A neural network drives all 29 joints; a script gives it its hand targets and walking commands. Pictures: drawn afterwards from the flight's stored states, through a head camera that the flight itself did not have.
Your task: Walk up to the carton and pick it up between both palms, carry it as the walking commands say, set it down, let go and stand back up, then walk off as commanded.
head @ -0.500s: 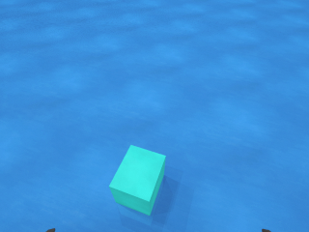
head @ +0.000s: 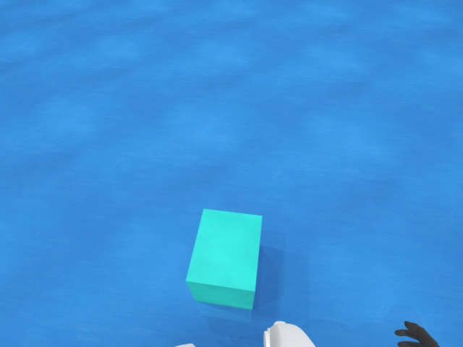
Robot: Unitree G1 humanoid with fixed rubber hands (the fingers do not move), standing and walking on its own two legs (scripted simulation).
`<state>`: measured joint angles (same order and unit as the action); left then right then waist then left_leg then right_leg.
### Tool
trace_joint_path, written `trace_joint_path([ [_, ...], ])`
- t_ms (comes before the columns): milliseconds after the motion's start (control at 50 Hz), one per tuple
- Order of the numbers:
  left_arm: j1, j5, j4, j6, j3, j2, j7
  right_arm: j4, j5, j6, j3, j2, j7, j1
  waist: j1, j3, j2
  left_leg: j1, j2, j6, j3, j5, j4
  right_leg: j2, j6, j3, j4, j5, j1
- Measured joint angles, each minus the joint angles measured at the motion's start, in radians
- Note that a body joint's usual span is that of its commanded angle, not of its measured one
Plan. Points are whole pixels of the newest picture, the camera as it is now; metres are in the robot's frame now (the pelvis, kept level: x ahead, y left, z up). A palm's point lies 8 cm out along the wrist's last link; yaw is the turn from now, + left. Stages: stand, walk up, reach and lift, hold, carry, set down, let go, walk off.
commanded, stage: walk up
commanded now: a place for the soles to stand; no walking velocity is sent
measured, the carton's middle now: (227, 259) +0.50 +0.02 -0.61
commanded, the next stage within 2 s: none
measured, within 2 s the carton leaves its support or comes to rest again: neither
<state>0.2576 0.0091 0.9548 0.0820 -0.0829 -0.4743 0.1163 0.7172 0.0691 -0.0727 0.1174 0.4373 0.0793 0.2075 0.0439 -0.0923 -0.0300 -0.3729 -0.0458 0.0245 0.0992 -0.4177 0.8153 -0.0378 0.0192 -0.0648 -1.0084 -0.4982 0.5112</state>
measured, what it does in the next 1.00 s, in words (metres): steps to the left: right foot, then left foot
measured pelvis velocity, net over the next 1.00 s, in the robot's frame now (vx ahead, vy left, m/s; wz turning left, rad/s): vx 0.02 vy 0.13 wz -0.23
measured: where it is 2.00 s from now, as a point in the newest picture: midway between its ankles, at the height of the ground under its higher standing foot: outside the picture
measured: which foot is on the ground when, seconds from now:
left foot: down 0.00-0.06, up 0.08-0.30, down 0.32-1.00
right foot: up 0.00-0.02, down 0.04-0.34, up 0.36-0.60, down 0.62-1.00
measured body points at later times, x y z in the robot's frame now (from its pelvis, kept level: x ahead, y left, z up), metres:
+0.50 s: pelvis +0.02 +0.15 -0.02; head +0.03 +0.15 +0.43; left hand +0.18 +0.49 -0.11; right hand +0.08 -0.20 -0.11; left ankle +0.09 +0.28 -0.70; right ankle +0.04 +0.01 -0.67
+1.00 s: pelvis +0.02 +0.13 +0.00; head +0.04 +0.13 +0.45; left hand +0.22 +0.42 -0.10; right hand +0.03 -0.23 -0.10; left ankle +0.08 +0.27 -0.70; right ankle +0.02 +0.04 -0.70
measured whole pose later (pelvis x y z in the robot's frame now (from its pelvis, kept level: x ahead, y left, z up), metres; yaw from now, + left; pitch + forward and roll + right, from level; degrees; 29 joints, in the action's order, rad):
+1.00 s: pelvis +0.02 +0.13 +0.00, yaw -13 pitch -2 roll +1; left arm 0.13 0.03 0.89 -0.01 -0.08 -0.44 -0.03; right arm 0.89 0.00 0.05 0.04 0.45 -0.06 0.23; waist 0.00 -0.07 0.04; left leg -0.39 -0.08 0.02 0.04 -0.44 0.84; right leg 0.01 0.06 -0.02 -0.86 -0.44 0.39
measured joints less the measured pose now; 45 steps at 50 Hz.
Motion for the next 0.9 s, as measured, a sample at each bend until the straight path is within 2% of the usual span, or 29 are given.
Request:
trace_joint_path([
  [40, 0.013, -0.004, -0.016, 0.014, -0.003, 0.013, -0.001, -0.020, 0.004, -0.009, 0.003, 0.015, -0.003, 0.017, 0.011, 0.004, -0.008, 0.001, -0.002, 0.011, 0.027, -0.022, 0.018, 0.015, 0.012, -0.053, 0.169, 0.081, -0.053],
  [60, 0.017, -0.001, -0.027, 0.021, -0.006, 0.017, 0.001, -0.028, 0.002, -0.013, 0.007, 0.024, -0.006, 0.023, 0.012, 0.001, -0.017, -0.012, -0.004, 0.014, 0.027, -0.042, 0.057, 0.021, 0.031, -0.053, 0.208, 0.167, -0.061],
  [80, 0.017, 0.005, -0.040, 0.026, -0.010, 0.019, 0.005, -0.030, -0.002, -0.017, 0.010, 0.029, -0.010, 0.026, 0.010, -0.009, -0.028, -0.036, 0.001, 0.011, 0.002, -0.059, 0.120, 0.025, 0.036, -0.050, 0.189, 0.182, -0.054],
  [140, 0.008, 0.007, -0.072, 0.023, -0.009, 0.020, 0.015, -0.018, -0.010, -0.032, 0.010, 0.044, -0.027, 0.032, -0.005, -0.024, -0.064, -0.127, 0.015, -0.001, -0.086, -0.108, 0.342, 0.023, 0.019, -0.042, 0.162, 0.140, -0.061],
  [200, 0.005, 0.007, -0.097, 0.016, -0.014, 0.015, 0.018, -0.008, -0.013, -0.032, 0.013, 0.053, -0.032, 0.025, -0.027, -0.023, -0.083, -0.192, -0.009, -0.014, -0.125, -0.088, 0.455, 0.001, -0.006, -0.017, 0.152, 0.128, -0.069],
  [240, 0.005, 0.011, -0.108, 0.012, -0.015, 0.005, 0.013, -0.003, -0.022, -0.026, 0.011, 0.053, -0.030, 0.012, -0.040, -0.019, -0.081, -0.199, -0.034, -0.018, -0.144, -0.079, 0.422, -0.021, -0.025, 0.009, 0.131, 0.120, -0.063],
  [300, 0.002, 0.024, -0.120, -0.002, -0.015, -0.017, -0.009, 0.012, -0.044, -0.010, 0.004, 0.042, -0.029, -0.011, -0.061, -0.007, -0.053, -0.145, -0.057, -0.020, -0.147, -0.080, 0.242, -0.056, -0.052, 0.065, 0.078, 0.096, -0.034],
  [320, -0.003, 0.027, -0.120, -0.010, -0.013, -0.023, -0.019, 0.019, -0.050, 0.003, 0.002, 0.043, -0.032, -0.012, -0.065, 0.001, -0.043, -0.112, -0.056, -0.019, -0.140, -0.059, 0.162, -0.069, -0.053, 0.085, 0.048, 0.081, -0.018],
  [340, -0.013, 0.028, -0.116, -0.020, -0.013, -0.028, -0.028, 0.032, -0.050, 0.018, 0.001, 0.039, -0.038, -0.013, -0.065, 0.001, -0.025, -0.106, -0.041, -0.046, -0.123, -0.044, 0.152, -0.081, -0.038, 0.113, 0.007, 0.047, -0.001],
  [360, -0.023, 0.027, -0.108, -0.032, -0.014, -0.025, -0.034, 0.044, -0.044, 0.031, -0.003, 0.034, -0.045, -0.011, -0.067, 0.003, -0.013, -0.113, -0.032, -0.064, -0.107, -0.044, 0.180, -0.065, -0.017, 0.151, -0.040, -0.005, 0.016],
  [400, -0.034, 0.027, -0.086, -0.045, -0.012, -0.015, -0.044, 0.069, -0.043, 0.045, -0.016, 0.016, -0.056, -0.006, -0.059, 0.019, -0.003, -0.120, -0.035, -0.065, -0.088, -0.056, 0.208, 0.000, -0.007, 0.192, -0.123, -0.043, 0.042],
  [440, -0.047, 0.019, -0.064, -0.049, -0.009, -0.012, -0.058, 0.088, -0.047, 0.054, -0.029, -0.008, -0.067, -0.007, -0.044, 0.026, 0.018, -0.111, -0.037, -0.055, -0.073, -0.050, 0.193, 0.034, -0.011, 0.174, -0.171, -0.023, 0.053],
  [500, -0.068, 0.014, -0.048, -0.056, -0.014, -0.008, -0.081, 0.102, -0.046, 0.074, -0.041, -0.021, -0.079, -0.007, -0.037, 0.020, 0.043, -0.093, -0.051, -0.051, -0.050, -0.032, 0.157, 0.056, -0.013, 0.113, -0.161, -0.026, 0.035],
  [580, -0.083, 0.023, -0.051, -0.075, -0.024, 0.012, -0.115, 0.109, -0.038, 0.092, -0.034, 0.012, -0.097, -0.003, -0.039, 0.009, 0.046, -0.087, -0.080, -0.049, -0.022, -0.014, 0.120, 0.052, 0.000, 0.039, -0.032, -0.065, -0.036],
  [620, -0.088, 0.029, -0.059, -0.081, -0.029, 0.018, -0.129, 0.106, -0.041, 0.095, -0.029, 0.037, -0.107, 0.006, -0.042, 0.005, 0.039, -0.094, -0.099, -0.055, -0.012, -0.011, 0.118, 0.055, 0.013, 0.025, 0.092, -0.024, -0.092],
  [660, -0.101, 0.034, -0.061, -0.080, -0.030, 0.027, -0.136, 0.110, -0.046, 0.095, -0.025, 0.056, -0.116, 0.020, -0.037, -0.012, 0.018, -0.096, -0.118, -0.056, -0.030, -0.013, 0.123, 0.074, 0.019, 0.007, 0.128, 0.051, -0.106],
  [720, -0.097, 0.034, -0.075, -0.082, -0.023, 0.023, -0.141, 0.140, -0.066, 0.098, -0.032, 0.052, -0.128, 0.039, -0.044, -0.001, 0.051, -0.083, -0.065, -0.020, -0.040, -0.092, 0.109, 0.057, 0.027, 0.024, 0.119, 0.051, -0.098],
  [740, -0.097, 0.032, -0.076, -0.086, -0.018, 0.023, -0.141, 0.149, -0.072, 0.103, -0.036, 0.049, -0.129, 0.041, -0.047, 0.001, 0.062, -0.070, -0.050, -0.014, -0.038, -0.055, 0.082, 0.049, 0.026, 0.032, 0.118, 0.048, -0.100],
  [780, -0.099, 0.024, -0.075, -0.095, -0.007, 0.027, -0.140, 0.156, -0.070, 0.121, -0.043, 0.043, -0.131, 0.049, -0.048, 0.007, 0.078, -0.043, -0.035, -0.034, -0.026, 0.052, 0.032, 0.037, 0.018, 0.048, 0.114, 0.043, -0.104],
  [820, -0.105, 0.018, -0.071, -0.102, -0.001, 0.036, -0.141, 0.153, -0.060, 0.135, -0.051, 0.042, -0.134, 0.058, -0.045, 0.020, 0.072, -0.038, -0.042, -0.053, -0.023, 0.032, 0.030, 0.044, 0.016, 0.055, 0.105, 0.044, -0.098],
  [860, -0.112, 0.015, -0.070, -0.100, 0.002, 0.039, -0.143, 0.149, -0.055, 0.139, -0.056, 0.041, -0.134, 0.056, -0.041, 0.018, 0.057, -0.036, -0.060, -0.056, -0.028, 0.011, 0.043, 0.050, 0.013, 0.048, 0.125, 0.034, -0.110],
  [900, -0.120, 0.018, -0.064, -0.091, 0.000, 0.037, -0.147, 0.150, -0.055, 0.135, -0.061, 0.034, -0.132, 0.048, -0.037, 0.015, 0.044, -0.033, -0.079, -0.067, -0.037, 0.004, 0.052, 0.062, 0.012, 0.034, 0.142, 0.071, -0.122],
])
